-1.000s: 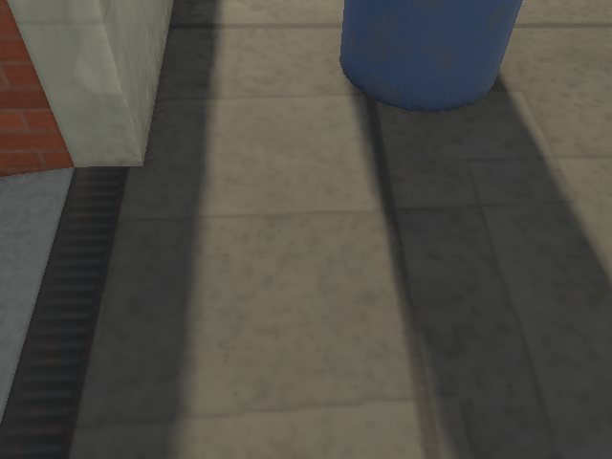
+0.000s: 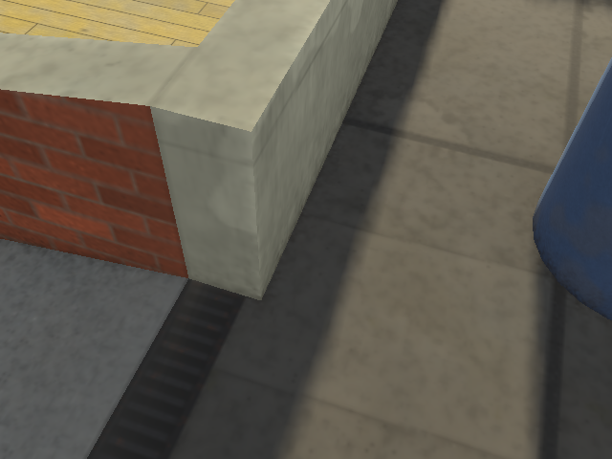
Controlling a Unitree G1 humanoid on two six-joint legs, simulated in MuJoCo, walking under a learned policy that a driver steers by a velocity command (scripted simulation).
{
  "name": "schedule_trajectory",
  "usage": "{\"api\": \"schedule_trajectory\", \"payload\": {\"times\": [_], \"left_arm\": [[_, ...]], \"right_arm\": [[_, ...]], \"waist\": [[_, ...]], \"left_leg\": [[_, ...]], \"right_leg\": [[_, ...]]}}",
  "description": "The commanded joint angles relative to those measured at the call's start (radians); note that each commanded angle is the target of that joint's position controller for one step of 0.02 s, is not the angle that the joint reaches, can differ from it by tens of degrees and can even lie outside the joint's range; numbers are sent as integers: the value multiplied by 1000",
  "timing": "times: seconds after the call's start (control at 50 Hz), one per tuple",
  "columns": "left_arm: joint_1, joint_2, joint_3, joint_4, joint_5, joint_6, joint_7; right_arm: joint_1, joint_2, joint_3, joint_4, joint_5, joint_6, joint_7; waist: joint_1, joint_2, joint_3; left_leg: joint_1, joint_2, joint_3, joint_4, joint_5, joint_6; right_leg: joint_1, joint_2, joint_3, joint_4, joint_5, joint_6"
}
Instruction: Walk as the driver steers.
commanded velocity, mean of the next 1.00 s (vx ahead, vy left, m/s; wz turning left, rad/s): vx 0.50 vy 0.00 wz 0.59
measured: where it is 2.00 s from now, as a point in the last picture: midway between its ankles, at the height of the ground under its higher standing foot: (219, 421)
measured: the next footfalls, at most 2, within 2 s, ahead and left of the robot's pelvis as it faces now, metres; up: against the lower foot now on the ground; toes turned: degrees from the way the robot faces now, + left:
right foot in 0.20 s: +0.31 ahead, -0.13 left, +0.00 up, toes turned +9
left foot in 0.72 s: +0.49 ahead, +0.16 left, +0.00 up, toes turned +28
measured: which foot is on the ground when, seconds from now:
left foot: down 0.00-0.20, up 0.22-0.70, down 0.72-1.00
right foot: up 0.00-0.18, down 0.20-0.72, up 0.74-1.00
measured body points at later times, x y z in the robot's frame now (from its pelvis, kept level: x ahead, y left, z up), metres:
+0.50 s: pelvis +0.28 -0.04 +0.00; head +0.31 -0.04 +0.45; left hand +0.22 +0.24 -0.12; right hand +0.49 -0.25 -0.12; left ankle +0.32 +0.12 -0.67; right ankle +0.27 -0.14 -0.74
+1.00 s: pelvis +0.48 +0.10 +0.00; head +0.51 +0.13 +0.45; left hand +0.47 +0.39 -0.12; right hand +0.68 -0.11 -0.12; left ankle +0.45 +0.14 -0.75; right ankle +0.64 +0.01 -0.68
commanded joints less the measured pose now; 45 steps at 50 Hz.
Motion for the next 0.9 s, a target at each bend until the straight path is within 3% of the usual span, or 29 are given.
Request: {"api": "schedule_trajectory", "payload": {"times": [0.02,0.08,0.12,0.16,0.18,0.2,0.22,0.24,0.26,0.28,0.3,0.36,0.4,0.46,0.54,0.62,0.66,0.68,0.7,0.72,0.74,0.76,0.78,0.8,0.82,0.86,0.9], "left_arm": [[-112,69,11,-93,-6,-11,-2],[-193,72,4,-132,-12,-21,-6],[-195,84,3,-146,-16,-29,-6],[-81,111,12,-120,-20,-39,2],[37,137,24,-83,-20,-46,13],[185,175,39,-50,-11,-60,27],[328,259,58,-50,14,-65,47],[279,304,70,-51,15,-50,42],[208,201,57,-59,-2,-41,37],[151,122,38,-64,-11,-41,33],[122,88,28,-60,-9,-44,29],[165,85,29,-10,-22,-70,18],[188,89,34,10,-29,-87,10],[211,87,36,32,-30,-91,9],[236,106,42,58,-29,-95,11],[282,142,52,92,-30,-96,20],[298,154,52,112,-32,-85,29],[300,167,53,117,-32,-75,31],[291,176,53,112,-37,-64,32],[309,148,42,90,-26,-55,36],[357,46,22,11,-29,-59,18],[238,132,39,-5,-21,-62,20],[166,116,33,-30,-33,-65,14],[171,105,25,-23,-32,-72,14],[175,101,24,-13,-24,-64,13],[220,91,23,-5,2,-32,10],[209,58,17,-15,2,-13,4]], "right_arm": [[60,-152,-34,-39,-2,-12,-6],[106,-155,-34,-31,-12,-8,-15],[99,-168,-38,-36,-16,-7,-25],[35,-190,-43,-54,-18,-9,-28],[12,-199,-45,-60,-16,-13,-22],[-7,-188,-42,-66,-5,-22,-11],[17,-95,-19,-104,17,-31,-4],[116,-68,-13,-121,19,-25,-6],[81,-137,-22,-86,-18,-8,-14],[15,-135,-23,-85,-24,-3,-3],[-19,-114,-20,-89,-23,2,5],[-37,-86,-17,-92,-34,27,33],[-94,-72,-11,-116,-32,35,46],[-196,-59,0,-149,-32,34,63],[-353,-35,23,-196,-26,21,87],[-418,-50,27,-208,-37,20,88],[-380,-67,21,-198,-51,20,76],[-305,-85,12,-175,-53,14,70],[-172,-107,-2,-131,-58,4,61],[-16,-178,-31,-94,-72,1,40],[-38,-292,-63,-114,-56,10,18],[23,-280,-65,-125,-27,24,7],[-37,-259,-61,-112,-22,26,1],[-98,-203,-48,-115,-11,24,-2],[-147,-173,-40,-122,-11,20,-2],[-174,-141,-30,-123,4,7,5],[-161,-155,-35,-123,-3,-5,11]], "waist": [[-18,77,9],[-45,89,14],[-32,103,14],[34,119,-11],[85,101,-68],[161,45,-156],[198,-92,-324],[110,-290,-370],[83,-116,-221],[79,-14,-100],[66,2,-48],[43,-75,-18],[40,-69,-16],[52,-64,4],[80,-51,31],[88,-51,26],[64,-72,-11],[33,-76,-58],[-22,-54,-133],[-83,26,-240],[-3,301,-317],[-67,137,-359],[-42,121,-226],[4,77,-125],[44,52,-75],[97,69,-90],[103,73,-94]], "left_leg": [[14,257,-230,-60,308,104],[86,268,-257,-4,406,100],[104,282,-285,35,451,82],[42,272,-284,111,560,39],[6,239,-270,226,646,16],[-88,173,-219,433,578,-9],[-259,96,-123,732,229,-37],[-493,-6,-45,912,-374,-51],[-558,97,-44,990,-280,-43],[-545,131,-26,966,-187,-50],[-522,160,-11,926,-139,-57],[-483,188,20,890,-104,-80],[-537,201,28,875,-56,-86],[-612,223,48,781,44,-100],[-546,225,117,525,195,-96],[-455,195,192,378,133,-50],[-375,141,219,340,32,-5],[-302,102,225,313,-7,23],[-141,67,225,251,1,55],[89,176,56,201,-50,101],[399,489,-431,191,121,258],[405,498,-583,89,124,269],[302,462,-421,60,163,233],[149,421,-333,30,245,193],[43,373,-266,18,328,160],[-65,313,-177,7,418,129],[-116,287,-139,13,528,123]], "right_leg": [[-28,46,-35,-79,90,1],[-28,80,-36,-160,78,-13],[34,97,-24,-227,51,-31],[243,132,-27,-302,-17,-61],[412,159,-42,-334,-36,-80],[640,94,10,-379,-28,-114],[899,-178,298,-418,-253,-167],[975,-349,714,-546,-266,-258],[837,-308,663,-545,-372,-252],[698,-258,490,-566,-320,-234],[616,-206,356,-593,-201,-211],[527,-144,147,-624,81,-188],[544,-150,73,-646,182,-200],[566,-134,-38,-672,239,-201],[556,-104,-165,-685,266,-174],[637,-128,-233,-611,477,-149],[693,-144,-258,-473,761,-140],[715,-142,-269,-341,844,-140],[665,-131,-287,-140,798,-130],[498,-104,-297,149,497,-104],[49,90,-288,523,-404,-40],[-54,120,-77,611,-431,-47],[-95,64,-35,564,-301,-53],[-44,30,-36,447,-231,-54],[20,13,-28,375,-229,-51],[135,15,-32,294,-233,-39],[163,37,-64,232,-219,-23]]}}
Velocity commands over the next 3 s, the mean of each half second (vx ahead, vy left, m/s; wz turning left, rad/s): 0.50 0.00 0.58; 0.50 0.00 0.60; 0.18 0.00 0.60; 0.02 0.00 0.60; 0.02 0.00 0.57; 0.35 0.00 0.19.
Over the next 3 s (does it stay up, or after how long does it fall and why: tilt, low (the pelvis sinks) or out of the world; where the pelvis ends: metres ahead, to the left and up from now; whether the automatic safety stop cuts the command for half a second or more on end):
stays up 0.53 0.31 -0.02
